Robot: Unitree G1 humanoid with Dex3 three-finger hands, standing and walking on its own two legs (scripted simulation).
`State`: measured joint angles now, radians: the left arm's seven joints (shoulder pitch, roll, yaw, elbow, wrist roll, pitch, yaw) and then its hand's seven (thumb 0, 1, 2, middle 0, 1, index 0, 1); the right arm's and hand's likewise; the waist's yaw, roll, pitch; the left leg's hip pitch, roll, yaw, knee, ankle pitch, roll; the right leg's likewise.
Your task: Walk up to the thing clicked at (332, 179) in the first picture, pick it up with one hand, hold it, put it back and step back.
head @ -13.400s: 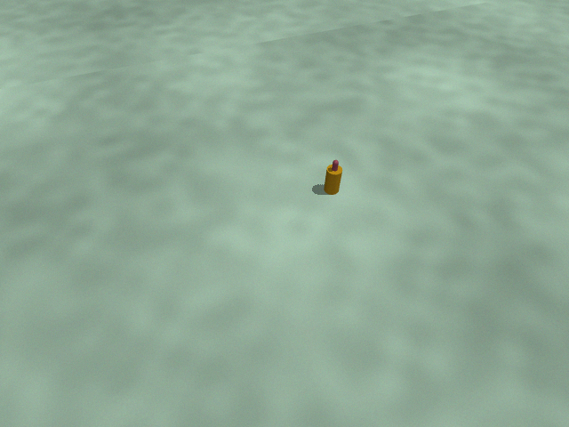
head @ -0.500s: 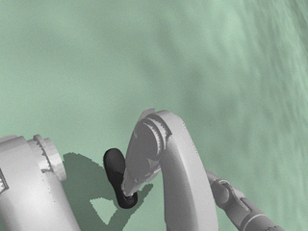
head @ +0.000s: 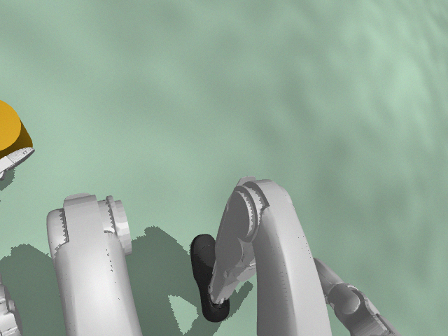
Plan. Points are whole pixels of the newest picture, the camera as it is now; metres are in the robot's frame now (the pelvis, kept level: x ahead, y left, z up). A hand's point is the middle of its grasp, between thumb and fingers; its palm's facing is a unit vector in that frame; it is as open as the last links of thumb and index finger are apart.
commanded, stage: settle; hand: left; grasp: from the side
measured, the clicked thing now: out of the picture +0.42 +0.30 -0.10
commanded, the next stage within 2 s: lift in 1.32 s
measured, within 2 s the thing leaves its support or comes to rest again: neither
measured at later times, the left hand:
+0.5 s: hand out of the picture +0.42 +0.32 -0.01, palm faces +0.33 -0.94 -0.04, open 10.6 cm
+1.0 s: hand out of the picture +0.42 +0.30 +0.03, palm faces +0.35 -0.94 -0.03, open 10.7 cm
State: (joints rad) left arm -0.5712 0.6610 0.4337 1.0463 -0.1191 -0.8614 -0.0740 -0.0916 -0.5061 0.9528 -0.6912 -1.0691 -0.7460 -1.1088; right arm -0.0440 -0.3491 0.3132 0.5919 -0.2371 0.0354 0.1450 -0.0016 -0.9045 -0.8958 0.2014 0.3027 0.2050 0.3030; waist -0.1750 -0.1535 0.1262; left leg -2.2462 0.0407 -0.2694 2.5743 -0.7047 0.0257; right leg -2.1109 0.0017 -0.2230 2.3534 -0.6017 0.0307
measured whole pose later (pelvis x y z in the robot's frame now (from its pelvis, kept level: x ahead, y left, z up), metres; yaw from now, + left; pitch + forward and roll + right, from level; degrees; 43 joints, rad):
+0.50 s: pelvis +0.02 -0.01 +0.03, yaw +6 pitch +30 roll -9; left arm -0.58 0.50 0.44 0.90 -0.16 -0.65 -0.20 -0.09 -0.51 0.96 -0.70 -1.05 -0.76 -1.09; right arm 0.04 -0.31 0.12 0.63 -0.09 0.04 0.08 0.00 -0.90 -0.89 0.20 0.30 0.20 0.30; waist -0.12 -0.03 -0.06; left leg -2.23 0.03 -0.14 2.42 -0.71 0.01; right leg -2.16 -0.04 -0.12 2.31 -0.66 0.00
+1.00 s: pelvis +0.02 -0.02 +0.06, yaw +8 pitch +32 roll -6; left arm -0.63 0.44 0.46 0.91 -0.14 -0.61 -0.20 -0.08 -0.55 1.00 -0.72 -1.05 -0.77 -1.10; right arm 0.08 -0.30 0.05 0.65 -0.07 0.01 0.06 0.00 -0.91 -0.90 0.20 0.30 0.20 0.30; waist -0.11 -0.02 -0.11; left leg -2.17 0.04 -0.10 2.31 -0.71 0.00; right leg -2.12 -0.04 -0.09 2.24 -0.67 -0.01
